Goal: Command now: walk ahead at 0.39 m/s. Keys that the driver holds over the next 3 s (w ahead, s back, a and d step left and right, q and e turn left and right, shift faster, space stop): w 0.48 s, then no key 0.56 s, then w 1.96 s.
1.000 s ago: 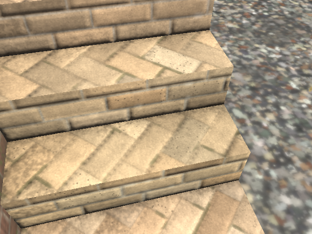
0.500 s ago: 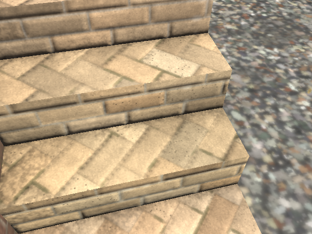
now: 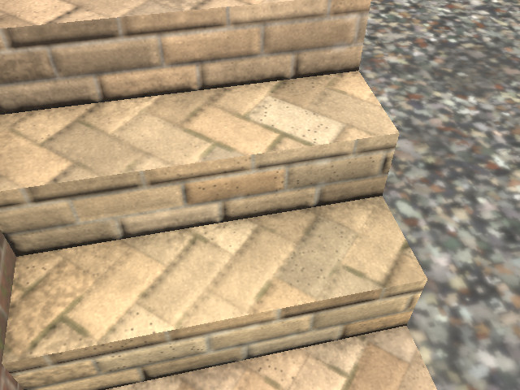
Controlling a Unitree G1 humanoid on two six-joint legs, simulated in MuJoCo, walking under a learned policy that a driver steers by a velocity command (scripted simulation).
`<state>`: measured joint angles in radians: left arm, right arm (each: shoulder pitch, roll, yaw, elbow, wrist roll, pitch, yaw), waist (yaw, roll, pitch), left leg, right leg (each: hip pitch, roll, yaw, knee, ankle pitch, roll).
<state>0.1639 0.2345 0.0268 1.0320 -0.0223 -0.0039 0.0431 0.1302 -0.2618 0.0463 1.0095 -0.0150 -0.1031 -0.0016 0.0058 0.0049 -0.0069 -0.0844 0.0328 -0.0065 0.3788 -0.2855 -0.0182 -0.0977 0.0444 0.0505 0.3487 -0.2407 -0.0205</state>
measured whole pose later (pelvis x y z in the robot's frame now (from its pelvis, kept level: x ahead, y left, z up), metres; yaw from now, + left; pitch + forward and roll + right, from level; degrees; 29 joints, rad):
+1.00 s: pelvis -0.02 +0.01 +0.00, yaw +0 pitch -1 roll +0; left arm 0.13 0.30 0.02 1.09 -0.01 0.02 0.04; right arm 0.17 -0.31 0.05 1.00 -0.03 -0.08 0.02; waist 0.00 -0.01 0.01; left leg -0.08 0.00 0.00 0.30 -0.21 0.00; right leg -0.10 0.01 0.06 0.29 -0.18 0.01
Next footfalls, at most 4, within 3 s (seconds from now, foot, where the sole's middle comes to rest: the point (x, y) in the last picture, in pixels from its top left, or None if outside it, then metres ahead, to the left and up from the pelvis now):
none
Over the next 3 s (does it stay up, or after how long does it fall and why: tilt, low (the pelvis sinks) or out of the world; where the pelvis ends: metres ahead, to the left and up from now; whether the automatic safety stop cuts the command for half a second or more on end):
stays up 0.00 0.01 0.01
